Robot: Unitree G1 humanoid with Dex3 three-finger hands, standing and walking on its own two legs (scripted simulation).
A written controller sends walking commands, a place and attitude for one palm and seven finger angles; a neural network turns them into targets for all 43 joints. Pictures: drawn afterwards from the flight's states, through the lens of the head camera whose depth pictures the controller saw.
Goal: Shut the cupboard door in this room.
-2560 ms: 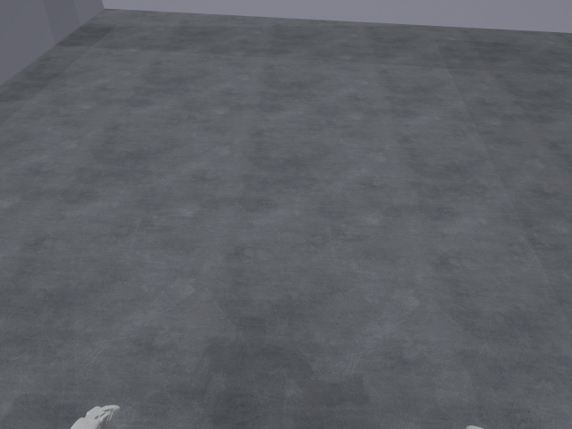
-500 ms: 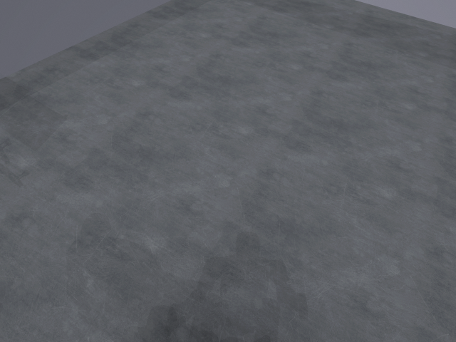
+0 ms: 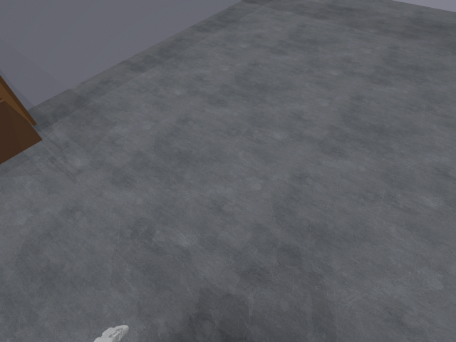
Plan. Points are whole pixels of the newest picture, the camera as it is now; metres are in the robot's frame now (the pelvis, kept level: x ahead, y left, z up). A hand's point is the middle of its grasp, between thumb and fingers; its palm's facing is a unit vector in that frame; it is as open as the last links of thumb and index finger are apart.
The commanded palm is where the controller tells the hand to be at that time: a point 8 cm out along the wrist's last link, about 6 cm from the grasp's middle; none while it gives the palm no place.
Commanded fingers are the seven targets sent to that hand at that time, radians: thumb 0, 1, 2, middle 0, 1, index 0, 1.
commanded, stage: turn or walk to find it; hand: left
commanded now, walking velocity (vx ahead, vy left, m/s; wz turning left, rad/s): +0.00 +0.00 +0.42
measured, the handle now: out of the picture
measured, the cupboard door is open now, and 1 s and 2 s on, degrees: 90 90 90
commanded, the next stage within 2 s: stand and wait in 0.86 s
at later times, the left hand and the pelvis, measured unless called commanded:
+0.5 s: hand out of the picture -0.07 +0.22 -0.18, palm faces +0.31 -0.92 -0.23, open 7.4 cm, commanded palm none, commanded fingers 0.00 0.90 0.90 -0.20 -0.30 -0.20 -0.30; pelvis -0.04 +0.02 -0.01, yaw +15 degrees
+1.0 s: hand out of the picture -0.03 +0.22 -0.14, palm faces +0.40 -0.87 -0.29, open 7.4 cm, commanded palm none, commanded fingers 0.00 0.90 0.90 -0.20 -0.30 -0.20 -0.30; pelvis -0.05 -0.01 +0.00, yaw +23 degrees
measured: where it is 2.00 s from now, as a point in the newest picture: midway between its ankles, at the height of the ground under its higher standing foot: outside the picture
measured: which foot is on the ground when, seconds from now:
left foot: up 0.00-0.44, down 0.46-1.00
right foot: down 0.00-0.46, up 0.48-0.98, down 1.00-1.00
